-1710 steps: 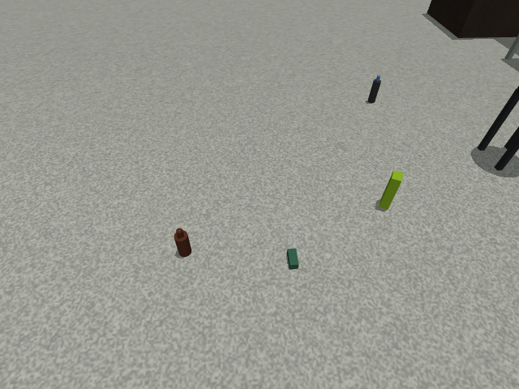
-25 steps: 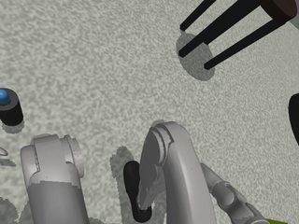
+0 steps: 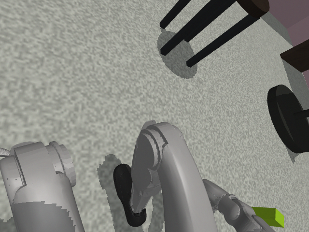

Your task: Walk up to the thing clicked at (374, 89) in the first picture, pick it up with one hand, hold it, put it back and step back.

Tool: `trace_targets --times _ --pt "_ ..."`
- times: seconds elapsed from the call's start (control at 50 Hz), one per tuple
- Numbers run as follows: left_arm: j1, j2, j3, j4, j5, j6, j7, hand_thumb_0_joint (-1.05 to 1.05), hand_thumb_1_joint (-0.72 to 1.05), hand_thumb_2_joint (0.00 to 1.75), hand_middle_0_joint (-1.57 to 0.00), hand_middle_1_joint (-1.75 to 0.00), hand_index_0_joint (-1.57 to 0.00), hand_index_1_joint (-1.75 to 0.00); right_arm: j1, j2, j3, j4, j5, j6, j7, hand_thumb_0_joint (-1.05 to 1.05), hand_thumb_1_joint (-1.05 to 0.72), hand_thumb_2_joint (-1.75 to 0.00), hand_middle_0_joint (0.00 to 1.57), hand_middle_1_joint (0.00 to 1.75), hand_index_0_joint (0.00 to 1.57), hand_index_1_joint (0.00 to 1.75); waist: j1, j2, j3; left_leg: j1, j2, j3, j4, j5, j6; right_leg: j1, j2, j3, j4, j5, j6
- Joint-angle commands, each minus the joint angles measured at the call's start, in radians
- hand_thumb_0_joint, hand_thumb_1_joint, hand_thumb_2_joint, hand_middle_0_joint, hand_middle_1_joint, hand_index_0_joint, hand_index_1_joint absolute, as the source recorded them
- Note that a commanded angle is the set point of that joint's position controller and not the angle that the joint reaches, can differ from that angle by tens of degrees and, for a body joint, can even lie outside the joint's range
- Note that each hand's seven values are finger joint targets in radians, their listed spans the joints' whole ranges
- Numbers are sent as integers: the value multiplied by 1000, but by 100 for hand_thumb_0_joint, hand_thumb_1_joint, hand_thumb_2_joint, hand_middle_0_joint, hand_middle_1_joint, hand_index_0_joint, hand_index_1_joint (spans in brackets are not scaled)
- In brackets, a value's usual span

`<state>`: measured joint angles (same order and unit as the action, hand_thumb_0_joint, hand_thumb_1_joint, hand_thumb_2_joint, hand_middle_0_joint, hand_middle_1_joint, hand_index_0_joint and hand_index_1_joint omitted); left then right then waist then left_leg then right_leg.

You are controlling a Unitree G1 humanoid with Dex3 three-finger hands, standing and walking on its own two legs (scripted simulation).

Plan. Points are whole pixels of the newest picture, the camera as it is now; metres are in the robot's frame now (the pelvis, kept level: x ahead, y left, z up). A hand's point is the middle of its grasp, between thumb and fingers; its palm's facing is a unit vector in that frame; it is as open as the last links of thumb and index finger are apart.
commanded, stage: close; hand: left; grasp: from the side
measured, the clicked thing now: out of the picture +0.43 +0.26 -0.18
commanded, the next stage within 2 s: settle in 0.74 s
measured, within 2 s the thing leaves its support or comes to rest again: leaves its support in 1.20 s
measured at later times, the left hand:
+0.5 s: hand out of the picture +0.42 +0.26 -0.17, palm faces +0.27 -0.96 +0.00, open 10.4 cm
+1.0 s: hand out of the picture +0.43 +0.26 -0.17, palm faces +0.29 -0.96 +0.00, open 7.0 cm
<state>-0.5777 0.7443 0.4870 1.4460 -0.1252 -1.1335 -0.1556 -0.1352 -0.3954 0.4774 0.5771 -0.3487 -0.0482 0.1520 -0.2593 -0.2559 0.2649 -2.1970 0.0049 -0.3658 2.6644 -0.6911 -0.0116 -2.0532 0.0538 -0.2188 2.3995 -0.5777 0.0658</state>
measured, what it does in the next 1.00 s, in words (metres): stands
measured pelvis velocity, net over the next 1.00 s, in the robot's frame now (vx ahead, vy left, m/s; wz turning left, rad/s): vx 0.00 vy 0.00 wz -0.03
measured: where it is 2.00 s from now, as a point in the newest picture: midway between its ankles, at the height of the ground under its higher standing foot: (94, 227)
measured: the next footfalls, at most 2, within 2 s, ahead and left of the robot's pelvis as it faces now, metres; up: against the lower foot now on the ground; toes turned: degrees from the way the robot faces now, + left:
none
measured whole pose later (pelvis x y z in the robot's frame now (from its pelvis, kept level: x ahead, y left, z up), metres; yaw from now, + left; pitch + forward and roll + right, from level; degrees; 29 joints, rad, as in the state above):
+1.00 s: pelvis +0.00 +0.00 +0.00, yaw -2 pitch +11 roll -18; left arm -0.61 0.79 0.48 1.42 -0.05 -1.15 0.01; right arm -0.17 -0.38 0.51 0.57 -0.38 0.00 0.16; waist -0.27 -0.28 0.32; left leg -2.20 0.02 -0.39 2.67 -0.71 -0.01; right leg -2.06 0.07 -0.24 2.39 -0.58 0.08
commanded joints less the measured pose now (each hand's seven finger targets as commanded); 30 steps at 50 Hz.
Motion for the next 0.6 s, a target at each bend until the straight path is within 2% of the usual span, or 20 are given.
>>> trace_targets --times 0.0,0.06,0.1,0.12,0.16,0.24,0.3,0.36,0.38,0.46,0.5,0.52,0.54,0.58 --pt "-144 180 20 -101 30 -95 45 0 -42 10 -10 -5 -8 -6 -29 -343 -118 -43 -13 20 -18 0 -90 -90 20 30 20 30 -56 520 -458 349 50 86 -384 21 -28 201 23 -129 -138 62 -69" --pt "-153 191 26 -132 27 -111 64 0 -35 15 -13 -8 -11 -9 -29 -348 -115 -35 -21 23 -17 0 -90 -91 20 30 20 30 -60 540 -486 367 52 94 -365 54 -27 228 27 -125 -137 94 -68" --pt "-171 193 30 -153 21 -121 83 0 -20 25 -27 -22 -25 -23 -25 -345 -108 -32 -26 23 -16 0 -90 -90 20 30 20 30 -68 536 -512 379 52 94 -349 81 -24 251 31 -125 -140 121 -65" --pt "-189 185 22 -157 20 -125 89 0 -15 28 -30 -25 -29 -26 -20 -349 -108 -28 -29 23 -16 0 -90 -90 20 30 20 30 -86 538 -526 392 53 92 -345 99 -24 263 30 -128 -139 139 -63" --pt "-214 191 1 -169 27 -128 101 0 -7 35 -36 -31 -34 -32 -17 -351 -107 -20 -30 23 -15 0 -89 -90 20 30 20 30 -99 540 -530 385 53 93 -337 99 -21 260 32 -128 -141 144 -64" --pt "-234 164 -53 -158 52 -119 109 0 6 44 -42 -38 -40 -39 -12 -351 -111 -7 -32 29 -12 0 -89 -90 20 30 20 30 -124 529 -516 387 55 85 -342 81 -22 243 31 -132 -147 135 -61" --pt "-196 163 -55 -123 52 -106 118 0 14 51 -48 -44 -46 -45 -17 -342 -102 -14 -27 35 -8 0 -88 -90 20 30 20 30 -102 494 -508 352 50 90 -335 63 -16 250 37 -134 -156 121 -61" --pt "-180 172 -38 -112 45 -96 132 0 23 58 -56 -52 -54 -53 -12 -343 -99 -17 -29 38 -7 0 -88 -90 20 30 20 30 -90 490 -526 354 47 95 -331 81 -16 271 40 -136 -159 134 -61" --pt "-179 173 -30 -109 42 -93 138 0 27 59 -58 -53 -56 -54 -24 -344 -100 -23 -25 40 -7 0 -88 -90 20 30 20 30 -85 490 -501 349 50 88 -342 69 -18 249 38 -140 -156 120 -63" --pt "-180 172 -32 -106 58 -92 147 0 41 72 -71 -68 -69 -69 -31 -344 -102 -27 -26 48 -7 0 -88 -90 20 30 20 30 -92 503 -476 359 57 72 -360 60 -25 227 37 -149 -148 112 -64" --pt "-213 196 -24 -133 61 -99 154 0 50 77 -78 -74 -77 -74 -34 -342 -97 -29 -26 48 -7 0 -87 -89 20 30 20 30 -97 523 -480 358 59 71 -357 67 -26 232 38 -147 -144 120 -64" --pt "-217 198 -22 -146 60 -106 156 0 53 80 -81 -77 -80 -77 -31 -341 -94 -26 -30 48 -6 0 -88 -89 20 30 20 30 -100 531 -498 370 58 71 -350 81 -26 249 39 -146 -143 133 -64" --pt "-219 209 -15 -155 55 -108 160 0 57 82 -84 -79 -82 -79 -28 -337 -94 -24 -28 49 -7 0 -87 -89 20 30 20 30 -89 532 -503 360 56 81 -340 90 -22 260 43 -139 -146 141 -65" --pt "-242 214 -2 -166 53 -113 169 0 60 87 -88 -84 -87 -84 -28 -342 -95 -27 -30 49 -7 0 -87 -89 20 30 20 30 -99 528 -515 372 60 77 -337 98 -22 261 41 -139 -148 145 -63"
